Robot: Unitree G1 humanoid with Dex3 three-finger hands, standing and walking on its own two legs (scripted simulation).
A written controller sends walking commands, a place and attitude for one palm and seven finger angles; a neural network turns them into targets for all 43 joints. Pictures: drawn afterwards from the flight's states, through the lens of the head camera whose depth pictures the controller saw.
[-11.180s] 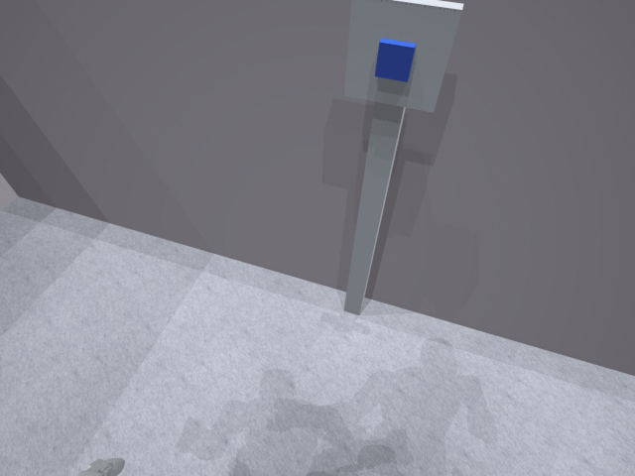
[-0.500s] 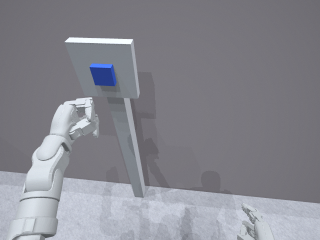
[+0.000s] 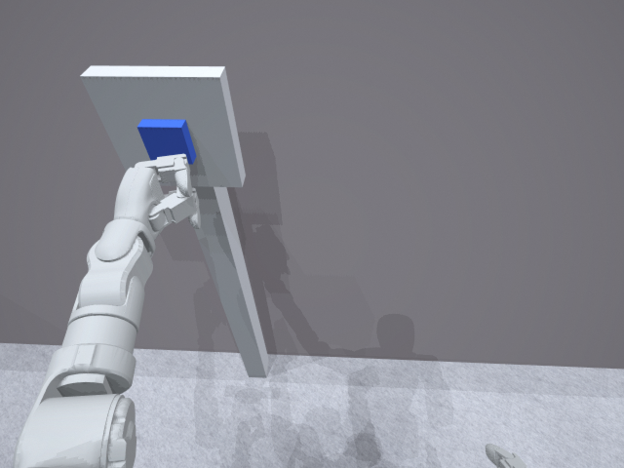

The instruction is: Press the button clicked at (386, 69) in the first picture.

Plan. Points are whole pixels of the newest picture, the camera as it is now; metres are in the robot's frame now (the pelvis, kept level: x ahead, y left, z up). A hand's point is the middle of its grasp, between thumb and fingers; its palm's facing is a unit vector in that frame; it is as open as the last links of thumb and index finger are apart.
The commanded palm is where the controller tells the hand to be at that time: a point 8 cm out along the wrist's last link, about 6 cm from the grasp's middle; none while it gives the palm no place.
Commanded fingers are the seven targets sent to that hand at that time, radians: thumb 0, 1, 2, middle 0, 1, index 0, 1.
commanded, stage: aim a knuckle at the button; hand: left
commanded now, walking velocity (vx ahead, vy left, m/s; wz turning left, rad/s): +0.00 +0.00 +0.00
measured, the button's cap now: (169, 140) +0.50 +0.21 +0.18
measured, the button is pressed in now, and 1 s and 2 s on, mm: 0 0 13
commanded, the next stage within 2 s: press the button with the knuckle in 0.68 s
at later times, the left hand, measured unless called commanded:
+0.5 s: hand (182, 208) +0.39 +0.17 +0.15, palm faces +0.00 -1.00 -0.03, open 3.1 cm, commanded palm +0.37 +0.23 +0.15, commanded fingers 0.00 0.90 0.90 -1.30 -1.50 -1.30 -1.50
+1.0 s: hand (184, 189) +0.44 +0.18 +0.14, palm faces -0.01 -1.00 -0.01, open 3.1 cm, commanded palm +0.41 +0.24 +0.15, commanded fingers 0.00 0.90 0.90 -1.30 -1.50 -1.30 -1.50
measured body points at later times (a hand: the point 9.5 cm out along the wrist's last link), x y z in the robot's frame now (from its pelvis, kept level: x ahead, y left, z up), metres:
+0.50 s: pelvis +0.00 +0.00 +0.00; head +0.00 -0.02 +0.45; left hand +0.39 +0.22 +0.15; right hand +0.12 -0.26 -0.11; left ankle +0.04 +0.11 -0.73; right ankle -0.05 -0.08 -0.73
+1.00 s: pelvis +0.00 +0.01 +0.00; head +0.03 +0.00 +0.45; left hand +0.43 +0.24 +0.15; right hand +0.08 -0.26 -0.12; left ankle +0.04 +0.11 -0.73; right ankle -0.05 -0.08 -0.73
